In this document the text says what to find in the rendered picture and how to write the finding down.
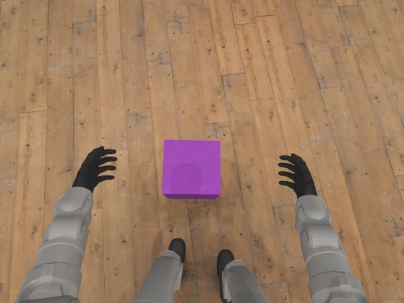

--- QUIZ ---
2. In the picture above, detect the left robot foot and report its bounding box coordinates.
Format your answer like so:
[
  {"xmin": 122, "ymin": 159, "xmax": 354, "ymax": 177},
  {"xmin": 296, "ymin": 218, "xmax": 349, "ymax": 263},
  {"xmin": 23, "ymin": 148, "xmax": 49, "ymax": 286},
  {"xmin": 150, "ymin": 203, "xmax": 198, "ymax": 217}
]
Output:
[{"xmin": 169, "ymin": 238, "xmax": 186, "ymax": 265}]

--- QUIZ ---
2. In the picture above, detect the right robot hand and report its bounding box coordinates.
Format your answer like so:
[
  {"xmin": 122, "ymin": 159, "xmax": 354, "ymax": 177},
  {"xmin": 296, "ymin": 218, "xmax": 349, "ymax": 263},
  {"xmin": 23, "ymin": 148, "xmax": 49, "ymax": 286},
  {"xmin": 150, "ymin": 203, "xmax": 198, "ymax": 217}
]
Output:
[{"xmin": 278, "ymin": 153, "xmax": 317, "ymax": 199}]

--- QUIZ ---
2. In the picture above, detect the carton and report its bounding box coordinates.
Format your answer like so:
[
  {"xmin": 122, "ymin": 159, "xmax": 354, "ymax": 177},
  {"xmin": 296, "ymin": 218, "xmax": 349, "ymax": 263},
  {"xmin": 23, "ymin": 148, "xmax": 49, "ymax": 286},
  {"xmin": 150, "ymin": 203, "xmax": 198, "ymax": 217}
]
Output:
[{"xmin": 162, "ymin": 140, "xmax": 221, "ymax": 199}]

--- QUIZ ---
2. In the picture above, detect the left robot hand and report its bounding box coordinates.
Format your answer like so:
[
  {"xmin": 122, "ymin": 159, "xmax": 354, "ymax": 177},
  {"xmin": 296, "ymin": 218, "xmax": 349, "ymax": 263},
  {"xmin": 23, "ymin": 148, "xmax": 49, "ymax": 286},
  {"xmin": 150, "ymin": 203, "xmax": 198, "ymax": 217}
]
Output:
[{"xmin": 72, "ymin": 146, "xmax": 117, "ymax": 193}]

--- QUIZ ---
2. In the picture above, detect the robot right thigh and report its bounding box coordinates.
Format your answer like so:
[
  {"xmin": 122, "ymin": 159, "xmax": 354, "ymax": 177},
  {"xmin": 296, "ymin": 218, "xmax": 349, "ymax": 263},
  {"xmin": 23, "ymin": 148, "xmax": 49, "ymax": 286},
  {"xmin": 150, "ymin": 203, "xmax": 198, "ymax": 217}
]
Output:
[{"xmin": 222, "ymin": 266, "xmax": 269, "ymax": 303}]

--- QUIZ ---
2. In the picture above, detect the left robot forearm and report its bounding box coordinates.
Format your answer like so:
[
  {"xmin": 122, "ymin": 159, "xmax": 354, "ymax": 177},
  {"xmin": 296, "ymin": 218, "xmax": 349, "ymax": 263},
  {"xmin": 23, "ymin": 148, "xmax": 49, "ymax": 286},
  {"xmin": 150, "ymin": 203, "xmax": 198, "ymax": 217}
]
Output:
[{"xmin": 14, "ymin": 187, "xmax": 93, "ymax": 303}]

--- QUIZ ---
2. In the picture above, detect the right robot forearm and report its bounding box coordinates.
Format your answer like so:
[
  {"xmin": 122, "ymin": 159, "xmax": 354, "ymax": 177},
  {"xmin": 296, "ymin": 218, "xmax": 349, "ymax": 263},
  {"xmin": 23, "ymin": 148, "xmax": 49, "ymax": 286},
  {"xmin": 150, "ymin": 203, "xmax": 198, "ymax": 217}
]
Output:
[{"xmin": 295, "ymin": 194, "xmax": 370, "ymax": 303}]

